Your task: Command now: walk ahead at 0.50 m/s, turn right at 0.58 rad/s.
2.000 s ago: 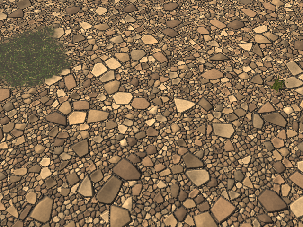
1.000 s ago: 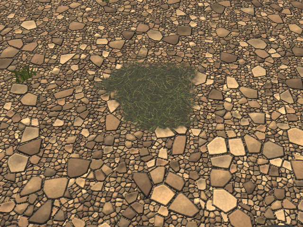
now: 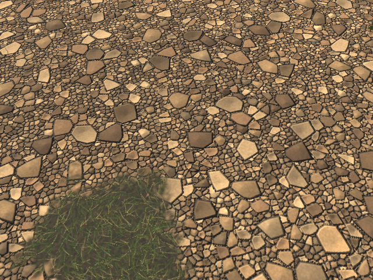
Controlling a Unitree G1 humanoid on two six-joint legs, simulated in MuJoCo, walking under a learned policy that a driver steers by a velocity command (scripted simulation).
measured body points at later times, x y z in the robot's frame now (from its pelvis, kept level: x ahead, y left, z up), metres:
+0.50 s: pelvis +0.27 +0.03 +0.00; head +0.29 +0.04 +0.45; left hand +0.50 +0.23 -0.11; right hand +0.20 -0.24 -0.12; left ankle +0.24 +0.14 -0.74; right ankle +0.33 -0.13 -0.67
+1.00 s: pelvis +0.49 -0.12 +0.00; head +0.51 -0.15 +0.45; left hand +0.68 +0.10 -0.12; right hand +0.48 -0.42 -0.11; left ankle +0.69 -0.04 -0.68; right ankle +0.43 -0.14 -0.74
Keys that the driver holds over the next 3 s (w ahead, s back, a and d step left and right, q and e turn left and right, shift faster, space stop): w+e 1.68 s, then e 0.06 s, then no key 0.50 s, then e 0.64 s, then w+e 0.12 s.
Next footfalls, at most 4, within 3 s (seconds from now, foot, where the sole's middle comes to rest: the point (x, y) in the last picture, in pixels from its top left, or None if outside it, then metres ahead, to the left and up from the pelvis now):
0.16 left None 0.28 0.13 -0.78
0.68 right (256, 279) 0.47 -0.16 -0.78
1.22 left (260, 190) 0.82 -0.20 -0.78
1.74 right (351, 198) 0.80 -0.55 -0.78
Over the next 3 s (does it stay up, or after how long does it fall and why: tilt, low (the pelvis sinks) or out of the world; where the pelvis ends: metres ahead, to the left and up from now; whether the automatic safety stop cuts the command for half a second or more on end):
stays up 0.89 -0.50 -0.01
